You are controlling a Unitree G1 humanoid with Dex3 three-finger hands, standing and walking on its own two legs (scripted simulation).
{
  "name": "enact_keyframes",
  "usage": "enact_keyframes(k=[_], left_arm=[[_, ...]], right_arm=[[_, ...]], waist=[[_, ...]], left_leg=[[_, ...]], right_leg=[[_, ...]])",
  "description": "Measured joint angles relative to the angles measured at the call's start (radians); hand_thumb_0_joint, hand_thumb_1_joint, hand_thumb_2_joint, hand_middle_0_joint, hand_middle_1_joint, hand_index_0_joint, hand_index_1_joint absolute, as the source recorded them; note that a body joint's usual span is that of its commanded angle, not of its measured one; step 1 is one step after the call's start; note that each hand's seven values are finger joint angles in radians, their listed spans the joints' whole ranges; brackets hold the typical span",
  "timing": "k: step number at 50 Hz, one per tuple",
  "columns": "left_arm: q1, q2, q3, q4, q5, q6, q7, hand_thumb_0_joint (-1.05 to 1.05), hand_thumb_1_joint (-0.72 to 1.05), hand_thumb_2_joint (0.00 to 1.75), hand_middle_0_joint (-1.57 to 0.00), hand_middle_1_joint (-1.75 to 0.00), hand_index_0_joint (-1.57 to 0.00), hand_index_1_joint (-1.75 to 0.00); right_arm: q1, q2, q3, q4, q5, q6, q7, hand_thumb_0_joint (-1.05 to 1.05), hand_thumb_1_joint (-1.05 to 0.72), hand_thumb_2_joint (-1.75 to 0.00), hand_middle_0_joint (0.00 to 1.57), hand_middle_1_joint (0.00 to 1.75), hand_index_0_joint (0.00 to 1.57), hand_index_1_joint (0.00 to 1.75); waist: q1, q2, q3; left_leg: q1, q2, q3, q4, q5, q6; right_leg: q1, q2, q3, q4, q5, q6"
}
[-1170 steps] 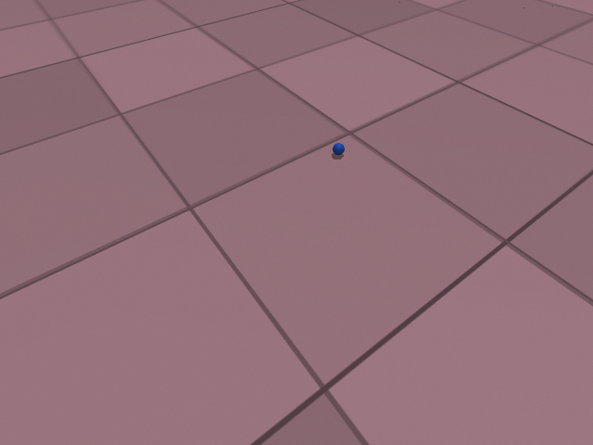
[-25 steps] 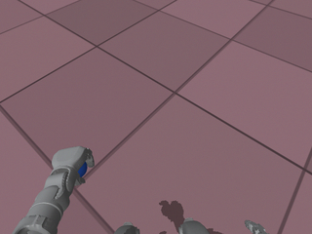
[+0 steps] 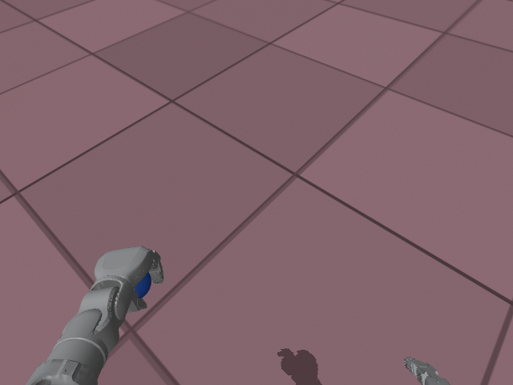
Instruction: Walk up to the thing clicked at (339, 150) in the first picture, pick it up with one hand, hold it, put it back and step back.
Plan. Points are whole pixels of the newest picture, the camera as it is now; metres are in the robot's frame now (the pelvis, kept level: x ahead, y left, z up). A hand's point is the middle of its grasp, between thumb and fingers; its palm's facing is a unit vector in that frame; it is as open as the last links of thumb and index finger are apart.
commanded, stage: hold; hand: left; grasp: from above
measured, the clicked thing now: (132, 282) +0.32 +0.24 -0.08
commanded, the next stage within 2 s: crouch in 1.56 s
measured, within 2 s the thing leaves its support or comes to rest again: neither
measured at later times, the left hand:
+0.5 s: hand (131, 295) +0.28 +0.22 -0.04, palm faces -0.46 -0.07 -0.88, open 7.0 cm
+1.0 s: hand (129, 301) +0.27 +0.21 -0.02, palm faces -0.45 -0.07 -0.89, open 7.0 cm
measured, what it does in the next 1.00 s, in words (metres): stands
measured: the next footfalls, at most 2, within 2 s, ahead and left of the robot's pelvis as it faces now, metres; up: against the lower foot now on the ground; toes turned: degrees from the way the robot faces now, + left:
none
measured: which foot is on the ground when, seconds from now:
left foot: down 0.00-1.00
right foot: down 0.00-1.00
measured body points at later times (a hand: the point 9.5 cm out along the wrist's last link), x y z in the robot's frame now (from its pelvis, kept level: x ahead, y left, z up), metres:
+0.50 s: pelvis -0.01 +0.00 +0.01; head +0.01 -0.02 +0.46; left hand +0.30 +0.22 +0.01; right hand +0.12 -0.27 -0.11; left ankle +0.00 +0.12 -0.72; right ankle +0.01 -0.14 -0.72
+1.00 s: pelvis -0.02 -0.01 +0.02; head -0.01 -0.03 +0.46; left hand +0.29 +0.21 +0.03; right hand +0.13 -0.26 -0.10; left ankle +0.00 +0.12 -0.72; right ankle +0.01 -0.14 -0.72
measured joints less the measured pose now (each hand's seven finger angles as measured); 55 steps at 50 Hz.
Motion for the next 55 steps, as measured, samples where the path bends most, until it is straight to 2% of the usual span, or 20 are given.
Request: enact_keyframes(k=[18,55], left_arm=[[0.037,0.0,-0.01,-0.073,0.002,0.005,-0.05,-0.03,0.22,0.52,-0.65,-0.58,-0.95,-0.64],[0.084,0.009,-0.016,-0.189,-0.015,-0.004,-0.123,-0.02,0.23,0.54,-0.62,-0.63,-0.93,-0.68]], right_arm=[[-0.008,-0.004,0.002,-0.031,0.008,0.036,0.001,0.01,-0.9,-0.89,0.2,0.3,0.2,0.3],[-0.054,-0.003,0.025,-0.049,0.025,0.041,-0.022,0.01,-0.9,-0.89,0.2,0.3,0.2,0.3]], waist=[[0.015,0.004,0.02],[0.038,0.018,0.055]], left_leg=[[0.091,-0.003,0.005,-0.083,0.04,-0.002],[0.183,-0.004,0.01,-0.182,0.106,-0.006]], right_leg=[[0.084,-0.003,0.004,-0.07,0.034,-0.003],[0.164,-0.003,0.009,-0.147,0.09,-0.008]])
